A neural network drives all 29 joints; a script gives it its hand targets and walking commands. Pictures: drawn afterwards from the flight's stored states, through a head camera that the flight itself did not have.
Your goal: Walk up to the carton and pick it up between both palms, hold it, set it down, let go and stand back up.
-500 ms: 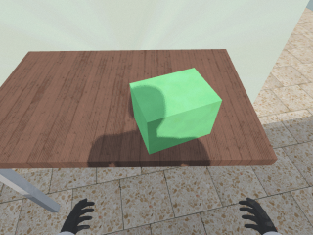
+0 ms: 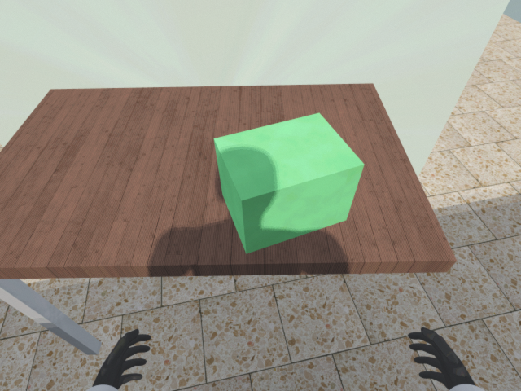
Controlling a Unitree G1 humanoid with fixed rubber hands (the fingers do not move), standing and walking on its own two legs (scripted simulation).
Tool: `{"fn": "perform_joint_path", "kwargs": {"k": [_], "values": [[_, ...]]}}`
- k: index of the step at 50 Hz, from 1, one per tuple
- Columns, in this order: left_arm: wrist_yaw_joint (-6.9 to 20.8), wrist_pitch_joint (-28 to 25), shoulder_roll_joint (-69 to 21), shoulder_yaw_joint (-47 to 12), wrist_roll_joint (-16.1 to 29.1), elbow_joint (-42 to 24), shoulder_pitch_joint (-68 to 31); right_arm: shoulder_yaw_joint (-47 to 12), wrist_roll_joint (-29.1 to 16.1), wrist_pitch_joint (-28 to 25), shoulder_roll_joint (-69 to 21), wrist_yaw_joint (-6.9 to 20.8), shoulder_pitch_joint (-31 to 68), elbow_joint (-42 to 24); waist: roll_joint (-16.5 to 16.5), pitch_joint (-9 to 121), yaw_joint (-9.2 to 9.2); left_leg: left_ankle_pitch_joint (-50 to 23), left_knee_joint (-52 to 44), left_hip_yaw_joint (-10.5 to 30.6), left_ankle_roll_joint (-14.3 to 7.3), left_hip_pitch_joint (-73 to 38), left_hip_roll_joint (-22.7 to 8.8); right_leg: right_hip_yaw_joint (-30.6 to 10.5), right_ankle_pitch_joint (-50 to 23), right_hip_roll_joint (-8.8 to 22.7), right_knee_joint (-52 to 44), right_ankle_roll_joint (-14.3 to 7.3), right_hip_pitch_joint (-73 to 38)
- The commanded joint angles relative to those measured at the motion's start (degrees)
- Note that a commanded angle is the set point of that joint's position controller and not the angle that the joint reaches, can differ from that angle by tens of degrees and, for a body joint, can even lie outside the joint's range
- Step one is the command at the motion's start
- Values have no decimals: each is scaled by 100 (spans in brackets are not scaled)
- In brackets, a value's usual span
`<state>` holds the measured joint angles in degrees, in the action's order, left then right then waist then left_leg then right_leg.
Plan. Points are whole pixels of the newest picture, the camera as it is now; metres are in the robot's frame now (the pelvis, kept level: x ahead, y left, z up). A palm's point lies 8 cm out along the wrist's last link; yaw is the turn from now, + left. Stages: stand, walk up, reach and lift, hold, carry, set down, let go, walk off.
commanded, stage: stand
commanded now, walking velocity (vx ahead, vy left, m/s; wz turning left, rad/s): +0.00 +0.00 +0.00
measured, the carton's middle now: (283, 181) +0.48 -0.02 +0.03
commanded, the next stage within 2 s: none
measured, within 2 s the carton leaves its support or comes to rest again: neither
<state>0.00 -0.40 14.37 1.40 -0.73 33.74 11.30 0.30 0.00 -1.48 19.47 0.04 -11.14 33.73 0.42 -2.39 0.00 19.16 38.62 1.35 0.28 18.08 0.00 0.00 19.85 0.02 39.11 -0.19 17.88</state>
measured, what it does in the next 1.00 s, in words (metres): stands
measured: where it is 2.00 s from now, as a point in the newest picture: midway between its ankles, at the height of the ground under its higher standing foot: outside the picture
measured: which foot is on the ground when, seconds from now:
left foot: down 0.00-1.00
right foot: down 0.00-1.00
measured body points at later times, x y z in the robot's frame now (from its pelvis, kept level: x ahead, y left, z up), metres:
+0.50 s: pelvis -0.01 -0.01 +0.00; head +0.00 -0.02 +0.45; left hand +0.16 +0.25 -0.07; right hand +0.16 -0.29 -0.07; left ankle +0.02 +0.13 -0.72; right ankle +0.01 -0.12 -0.72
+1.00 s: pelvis -0.01 -0.02 +0.00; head -0.01 -0.03 +0.45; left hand +0.16 +0.24 -0.07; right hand +0.16 -0.30 -0.07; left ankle +0.02 +0.13 -0.72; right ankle +0.01 -0.12 -0.72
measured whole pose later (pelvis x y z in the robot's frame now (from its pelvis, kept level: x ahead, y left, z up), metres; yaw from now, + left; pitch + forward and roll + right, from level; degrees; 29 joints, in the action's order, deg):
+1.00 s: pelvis -0.01 -0.02 +0.00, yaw +0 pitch -3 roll +2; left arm 0.0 -1.0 15.9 1.4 -0.7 33.7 11.3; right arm 0.3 0.0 -1.7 21.3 0.2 -11.1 33.7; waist -0.2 -2.1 0.0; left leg 16.3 35.1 1.4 1.3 16.4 0.0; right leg 0.0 18.7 0.0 39.0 -1.5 17.9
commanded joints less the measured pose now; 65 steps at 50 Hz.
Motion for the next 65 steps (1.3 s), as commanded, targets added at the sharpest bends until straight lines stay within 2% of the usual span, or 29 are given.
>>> {"fn": "perform_joint_path", "kwargs": {"k": [1,39,65], "values": [[-1,-230,1299,395,32,-308,-441,404,66,-124,938,4,302,-395,-144,538,-13,-1045,-697,523,-306,-361,-554,-648,-1066,533,-803,-244,-402],[46,-277,1530,390,88,-260,-486,370,37,-138,1050,14,195,-243,-358,494,22,-806,-855,470,-226,-616,-573,-886,-756,682,-1280,-251,-246],[47,-277,1619,379,106,-207,-476,353,25,-144,1123,23,174,-184,-351,461,20,-847,-944,477,-214,-704,-607,-947,-690,733,-1469,-216,-195]]}}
